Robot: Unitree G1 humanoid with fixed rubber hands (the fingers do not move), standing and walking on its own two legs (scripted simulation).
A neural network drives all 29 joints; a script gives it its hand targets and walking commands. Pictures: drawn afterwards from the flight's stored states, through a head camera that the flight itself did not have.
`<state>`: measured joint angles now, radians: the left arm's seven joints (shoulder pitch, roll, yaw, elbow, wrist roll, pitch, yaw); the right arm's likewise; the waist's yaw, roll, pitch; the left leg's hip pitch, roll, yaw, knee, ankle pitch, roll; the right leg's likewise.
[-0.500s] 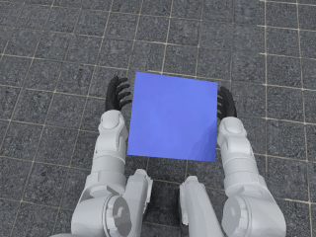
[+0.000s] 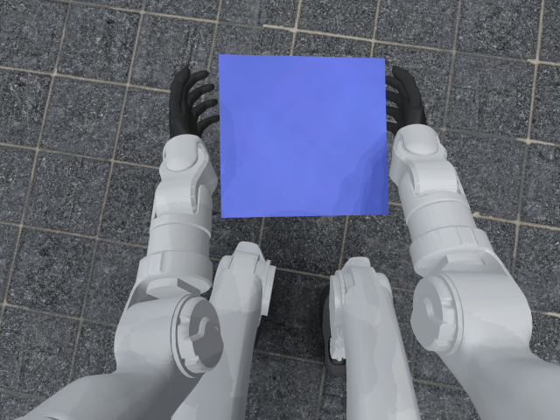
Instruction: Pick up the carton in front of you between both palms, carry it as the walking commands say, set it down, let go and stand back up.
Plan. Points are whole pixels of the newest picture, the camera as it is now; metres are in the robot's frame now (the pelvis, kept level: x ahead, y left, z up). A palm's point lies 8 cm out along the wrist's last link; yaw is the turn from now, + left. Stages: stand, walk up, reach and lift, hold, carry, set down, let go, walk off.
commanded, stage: set down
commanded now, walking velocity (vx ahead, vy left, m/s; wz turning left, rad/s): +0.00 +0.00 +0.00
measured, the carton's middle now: (292, 153) +0.46 +0.04 -0.20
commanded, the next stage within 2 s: none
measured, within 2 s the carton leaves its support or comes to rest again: rests again in 1.04 s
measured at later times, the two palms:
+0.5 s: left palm (205, 143) +0.48 +0.19 -0.23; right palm (372, 133) +0.53 -0.10 -0.26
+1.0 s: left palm (202, 148) +0.47 +0.20 -0.25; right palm (370, 130) +0.53 -0.09 -0.26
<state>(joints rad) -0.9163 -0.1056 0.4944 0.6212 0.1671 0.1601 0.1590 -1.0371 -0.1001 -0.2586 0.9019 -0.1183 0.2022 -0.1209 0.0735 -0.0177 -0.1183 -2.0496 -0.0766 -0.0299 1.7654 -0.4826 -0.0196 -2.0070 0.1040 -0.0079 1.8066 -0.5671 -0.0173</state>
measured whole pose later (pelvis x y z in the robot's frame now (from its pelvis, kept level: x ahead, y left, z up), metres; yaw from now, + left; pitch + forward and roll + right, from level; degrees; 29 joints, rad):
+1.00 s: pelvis -0.02 -0.01 -0.12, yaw +1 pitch +39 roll +3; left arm -1.24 0.08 0.56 0.91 0.11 0.14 0.07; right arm -1.44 -0.25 -0.13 1.19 -0.07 0.17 -0.08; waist 0.12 -0.01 0.19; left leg -2.31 -0.06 0.01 2.12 -0.50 -0.05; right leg -2.29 0.12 -0.02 2.20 -0.59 -0.04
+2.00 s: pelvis -0.01 +0.00 -0.12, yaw +2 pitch +36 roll +3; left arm -1.16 0.23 0.26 0.93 -0.21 0.03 0.13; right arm -1.35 -0.46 0.07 1.00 0.20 0.11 -0.05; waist 0.09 0.00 0.26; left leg -2.27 -0.05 0.03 2.16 -0.52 -0.02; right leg -2.24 0.10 -0.02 2.23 -0.62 -0.03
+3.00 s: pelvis +0.03 -0.01 +0.15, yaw +2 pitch +43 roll +1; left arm -0.79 0.13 0.32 0.71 -0.04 0.10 0.04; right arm -1.03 -0.29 -0.21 0.97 -0.06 0.13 0.03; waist 0.10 -0.03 -0.12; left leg -1.59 -0.06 -0.04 1.16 -0.33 -0.02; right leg -1.56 0.08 0.03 1.22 -0.41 -0.03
